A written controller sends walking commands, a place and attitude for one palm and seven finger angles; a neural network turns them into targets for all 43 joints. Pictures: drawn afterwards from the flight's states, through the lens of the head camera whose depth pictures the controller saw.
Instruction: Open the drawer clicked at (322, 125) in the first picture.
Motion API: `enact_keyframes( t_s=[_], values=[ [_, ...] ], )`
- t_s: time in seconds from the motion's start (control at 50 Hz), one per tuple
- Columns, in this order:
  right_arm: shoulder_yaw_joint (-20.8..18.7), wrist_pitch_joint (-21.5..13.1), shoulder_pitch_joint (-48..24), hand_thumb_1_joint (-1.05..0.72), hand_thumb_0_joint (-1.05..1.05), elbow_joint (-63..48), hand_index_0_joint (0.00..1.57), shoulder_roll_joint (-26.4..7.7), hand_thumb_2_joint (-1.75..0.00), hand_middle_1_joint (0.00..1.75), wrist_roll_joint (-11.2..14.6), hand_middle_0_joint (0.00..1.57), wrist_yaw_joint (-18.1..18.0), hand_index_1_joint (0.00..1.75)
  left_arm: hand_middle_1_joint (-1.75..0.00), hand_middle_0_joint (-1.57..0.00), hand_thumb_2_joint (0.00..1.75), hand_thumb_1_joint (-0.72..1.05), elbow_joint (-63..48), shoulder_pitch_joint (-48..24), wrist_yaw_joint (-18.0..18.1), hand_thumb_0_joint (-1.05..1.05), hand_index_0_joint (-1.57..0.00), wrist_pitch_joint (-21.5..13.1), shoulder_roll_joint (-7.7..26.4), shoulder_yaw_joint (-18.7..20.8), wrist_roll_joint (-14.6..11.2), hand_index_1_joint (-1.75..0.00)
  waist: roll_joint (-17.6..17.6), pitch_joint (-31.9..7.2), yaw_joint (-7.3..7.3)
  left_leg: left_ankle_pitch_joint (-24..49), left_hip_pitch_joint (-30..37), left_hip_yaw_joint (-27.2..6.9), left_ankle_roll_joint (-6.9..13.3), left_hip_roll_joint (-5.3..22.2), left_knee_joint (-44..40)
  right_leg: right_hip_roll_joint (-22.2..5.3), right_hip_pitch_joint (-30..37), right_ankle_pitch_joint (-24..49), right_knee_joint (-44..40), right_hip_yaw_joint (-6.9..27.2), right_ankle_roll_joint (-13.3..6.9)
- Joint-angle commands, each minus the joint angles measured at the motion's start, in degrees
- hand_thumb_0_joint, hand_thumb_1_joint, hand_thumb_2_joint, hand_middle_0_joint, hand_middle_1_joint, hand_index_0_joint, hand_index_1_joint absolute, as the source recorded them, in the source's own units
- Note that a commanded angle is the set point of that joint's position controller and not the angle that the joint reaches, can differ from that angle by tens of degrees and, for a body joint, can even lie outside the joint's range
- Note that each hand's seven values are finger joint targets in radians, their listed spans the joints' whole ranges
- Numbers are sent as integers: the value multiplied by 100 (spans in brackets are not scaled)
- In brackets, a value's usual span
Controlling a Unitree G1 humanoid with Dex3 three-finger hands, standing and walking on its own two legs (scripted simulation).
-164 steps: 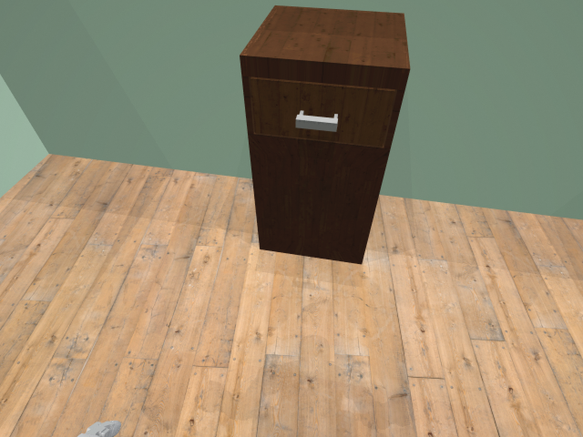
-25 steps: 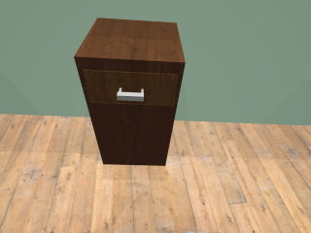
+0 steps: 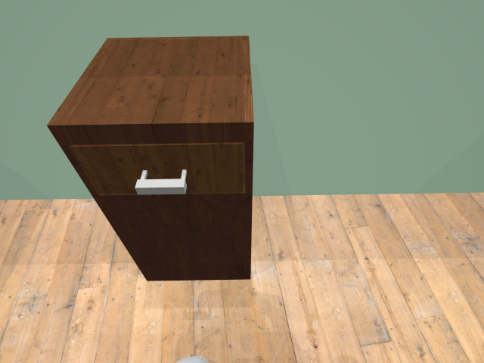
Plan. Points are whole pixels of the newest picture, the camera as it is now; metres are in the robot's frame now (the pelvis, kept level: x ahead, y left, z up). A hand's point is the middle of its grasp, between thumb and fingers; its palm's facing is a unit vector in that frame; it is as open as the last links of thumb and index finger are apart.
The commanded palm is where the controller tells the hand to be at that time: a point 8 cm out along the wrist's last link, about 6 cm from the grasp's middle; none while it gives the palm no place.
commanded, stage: come to a stop and stand still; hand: left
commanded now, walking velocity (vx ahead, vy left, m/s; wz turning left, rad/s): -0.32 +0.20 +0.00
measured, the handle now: (163, 180) +0.54 +0.23 -0.07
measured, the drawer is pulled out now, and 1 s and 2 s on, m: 0.00 0.00 0.00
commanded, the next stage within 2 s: look again from close up in 1.24 s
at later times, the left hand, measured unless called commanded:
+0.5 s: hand out of the picture +0.05 +0.20 -0.19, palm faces +0.01 -0.96 -0.29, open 7.4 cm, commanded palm none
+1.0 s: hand out of the picture -0.02 +0.17 -0.19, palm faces -0.01 -0.98 -0.22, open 7.3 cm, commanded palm none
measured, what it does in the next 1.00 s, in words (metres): steps on the spot: left foot, then right foot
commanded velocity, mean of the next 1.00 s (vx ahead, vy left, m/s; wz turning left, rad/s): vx -0.07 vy -0.01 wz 0.00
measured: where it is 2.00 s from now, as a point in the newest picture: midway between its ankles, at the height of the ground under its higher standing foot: outside the picture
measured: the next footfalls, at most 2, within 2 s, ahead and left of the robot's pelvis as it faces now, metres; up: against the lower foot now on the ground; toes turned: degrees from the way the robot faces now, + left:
left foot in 0.18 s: +0.09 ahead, +0.13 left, +0.00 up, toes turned -8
right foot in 0.50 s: +0.01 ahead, -0.15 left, +0.00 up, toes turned -1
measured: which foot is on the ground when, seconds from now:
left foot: up 0.00-0.16, down 0.18-1.00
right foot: down 0.00-0.20, up 0.22-0.48, down 0.50-1.00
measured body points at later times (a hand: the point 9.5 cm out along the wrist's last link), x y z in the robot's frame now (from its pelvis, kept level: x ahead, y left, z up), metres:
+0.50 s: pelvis +0.00 +0.00 -0.02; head +0.02 -0.01 +0.43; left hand +0.05 +0.25 -0.16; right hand +0.09 -0.23 -0.17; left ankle +0.09 +0.11 -0.74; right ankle -0.03 -0.14 -0.74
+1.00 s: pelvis -0.06 -0.01 -0.02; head -0.07 -0.02 +0.43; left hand -0.02 +0.22 -0.17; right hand -0.10 -0.24 -0.18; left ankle -0.01 +0.10 -0.74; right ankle -0.03 -0.14 -0.74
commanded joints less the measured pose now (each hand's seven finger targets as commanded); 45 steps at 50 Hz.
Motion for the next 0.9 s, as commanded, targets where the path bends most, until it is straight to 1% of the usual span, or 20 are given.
enact_keyframes(
  t_s=[0.0,0.08,0.12,0.16,0.18,0.22,0.3,0.4,0.42,0.44,0.48,0.52,0.56,0.6,0.62,0.66,0.72,0.78,0.84,0.88],
  values=[
    [100,59,200,-90,0,-206,20,66,-90,30,81,20,-2,30,-30,-20,90,90,-133,397,84,0,-20,81,739,86,1,-30,-629,-60,43,209,425,-111,-102,-112,-1173,-1621,229,4637,-290,974,-593],
    [-10,183,-222,-90,0,-514,20,-305,-90,30,32,20,-31,30,-30,-20,90,90,-157,504,139,0,-20,250,956,230,5,-30,-936,2,129,342,589,-167,-96,-209,-1720,-1774,359,4564,160,1214,-623],
    [-42,192,-28,-90,0,-513,20,-414,-90,30,19,20,-42,30,-30,-20,90,90,-190,375,149,0,-20,313,935,218,-9,-30,-759,-5,-44,1750,1349,-242,-23,-94,-2423,-1554,-126,3786,588,1134,-367],
    [-89,111,274,-90,0,-521,20,-888,-90,30,-1,20,-87,30,-30,-20,90,90,-323,551,179,0,-20,360,560,121,-71,-30,569,-467,-44,6222,2588,-1320,695,1249,-2687,-528,-920,813,1533,447,338],
    [-128,117,315,-90,0,-540,20,-1039,-90,30,32,20,-100,30,-30,-20,90,90,-337,660,196,0,-20,371,482,85,-79,-30,990,-594,-45,7192,2651,-1539,1201,1724,-3031,-181,-1015,-1886,2607,470,419],
    [-83,115,-121,-90,0,-674,20,-1000,-90,30,19,20,-176,30,-30,-20,90,90,-278,498,178,0,-20,467,578,134,-75,-30,775,-385,-18,5738,1777,-1507,1463,1707,-3325,-155,-1060,-2382,3874,1079,406],
    [-74,136,-759,-90,0,-913,20,-889,-90,30,-25,20,-169,30,-30,-20,90,90,-280,503,88,0,-20,530,600,204,-50,-30,295,-543,129,4495,1873,-1045,1302,1300,-3242,-168,-1374,-1583,4237,1166,508],
    [-139,162,-705,-90,0,-825,20,-936,-90,30,-39,20,-99,30,-30,-20,90,90,-455,242,19,0,-20,594,528,169,-30,-30,678,-444,8,1933,1572,-1225,1149,1182,-3728,-251,-945,-1576,2808,883,499],
    [-284,5,-839,-90,0,-928,20,-1386,-90,30,22,20,-59,30,-30,-20,90,90,-407,552,128,0,-20,412,779,6,-67,-30,186,-923,172,3459,2153,-941,742,1101,-2220,-499,-1197,-1424,1391,1295,362],
    [-182,74,-753,-90,0,-1211,20,-864,-90,30,43,20,95,30,-30,-20,90,90,-808,442,112,0,-20,370,933,50,19,-30,-653,-637,217,1509,789,-509,501,471,-1929,-442,-672,-617,451,1480,290],
    [-88,113,-661,-90,0,-1344,20,-369,-90,30,-21,20,181,30,-30,-20,90,90,-955,274,131,0,-20,228,1375,114,67,-30,-1138,-271,90,-645,-35,-40,120,-390,-642,-1521,-611,1256,61,2752,-393],
    [-41,104,-245,-90,0,-1446,20,-174,-90,30,-3,20,223,30,-30,-20,90,90,-1131,-30,108,0,-20,191,1544,85,137,-30,-233,-620,-236,-657,769,-67,95,-548,-772,-1479,-967,1399,470,2188,-491],
    [-67,109,-21,-90,0,-1359,20,-480,-90,30,16,20,166,30,-30,-20,90,90,-1189,-360,100,0,-20,210,1347,124,45,-30,-2032,-279,-286,94,796,-157,150,-428,-1184,-1063,-1163,846,649,1918,-292],
    [-79,93,262,-90,0,-1231,20,-626,-90,30,3,20,145,30,-30,-20,90,90,-1248,-460,88,0,-20,340,1124,51,58,-30,-1011,268,-370,273,1328,-610,242,-190,-1886,-648,-2114,-1202,868,1414,-8],
    [-80,90,311,-90,0,-1199,20,-805,-90,30,-50,20,146,30,-30,-20,90,90,-1278,-385,78,0,-20,422,977,26,35,-30,178,808,-320,-497,730,-1220,398,124,-2639,-232,-2285,-2201,1195,1173,138],
    [-95,124,81,-90,0,-1203,20,-1002,-90,30,-114,20,137,30,-30,-20,90,90,-1148,113,63,0,-20,489,921,17,-22,-30,1119,1174,-43,-2690,-878,-2252,671,593,-4268,168,-1140,-1985,1913,717,234],
    [-14,149,-367,-90,0,-1260,20,-943,-90,30,-99,20,114,30,-30,-20,90,90,-796,944,-8,0,-20,446,856,18,2,-30,250,839,451,-2327,-1484,-1598,523,217,-3800,50,-111,-1801,1451,961,137],
    [-22,265,141,-90,0,-1211,20,-520,-90,30,-79,20,118,30,-30,-20,90,90,-978,405,6,0,-20,399,1328,117,-8,-30,-1290,560,43,-313,263,-372,64,-576,-1116,-1320,-2129,-3973,-997,3093,-480],
    [-9,221,953,-90,0,-853,20,-377,-90,30,-82,20,106,30,-30,-20,90,90,-1258,-628,38,0,-20,341,1215,138,-8,-30,-1129,168,-425,228,1295,-376,102,-503,-574,-1131,-2493,-2417,-796,2326,-380],
    [75,104,1080,-90,0,-786,20,-321,-90,30,-27,20,117,30,-30,-20,90,90,-1101,-359,5,0,-20,337,1111,78,-7,-30,-779,233,-322,-26,1414,-353,120,-517,-2120,-786,-2072,-2278,-88,1803,-119]
  ],
)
